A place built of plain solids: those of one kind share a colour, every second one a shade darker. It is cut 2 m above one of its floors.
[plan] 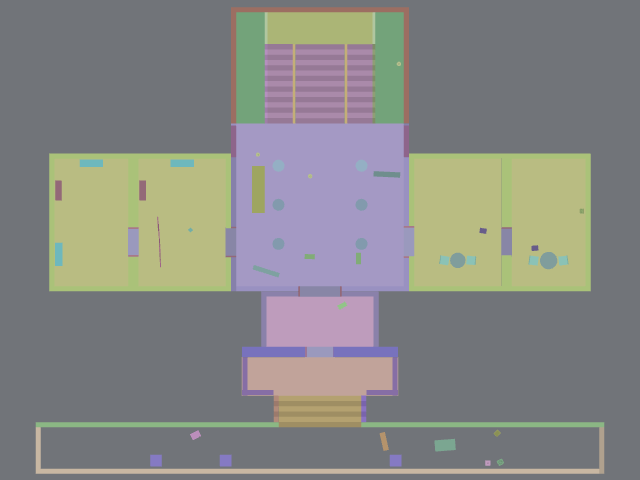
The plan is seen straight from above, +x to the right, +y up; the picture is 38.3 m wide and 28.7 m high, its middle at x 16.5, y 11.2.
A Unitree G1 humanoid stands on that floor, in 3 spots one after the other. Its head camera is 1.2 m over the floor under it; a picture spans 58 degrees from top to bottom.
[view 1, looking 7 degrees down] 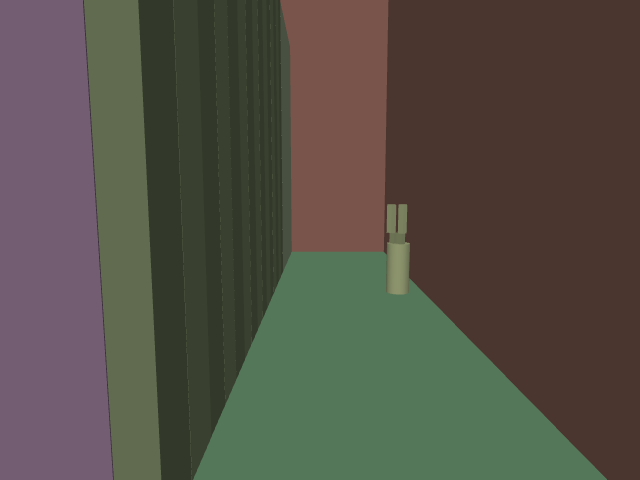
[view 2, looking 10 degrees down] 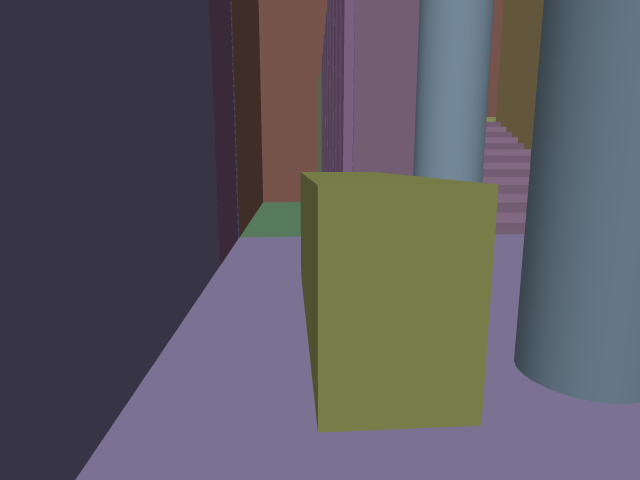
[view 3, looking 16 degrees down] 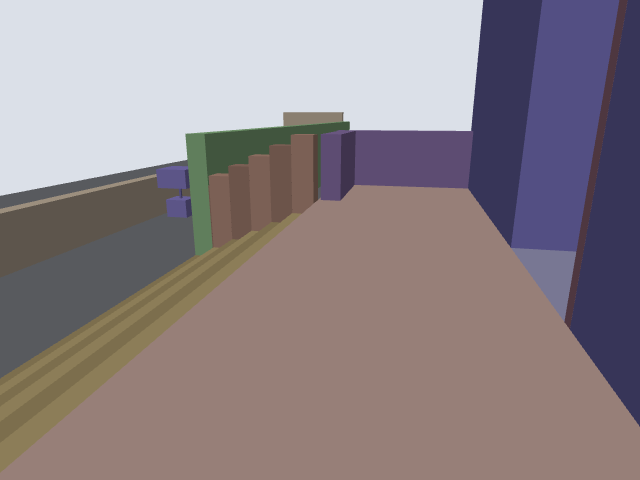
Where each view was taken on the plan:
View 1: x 20.32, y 16.84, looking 90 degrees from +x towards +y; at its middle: wall_stairhall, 8.03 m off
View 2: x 12.32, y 11.04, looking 86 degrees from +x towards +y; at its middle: block_desk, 1.81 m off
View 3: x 19.93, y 3.25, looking -168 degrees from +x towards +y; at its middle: floor_terrace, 4.35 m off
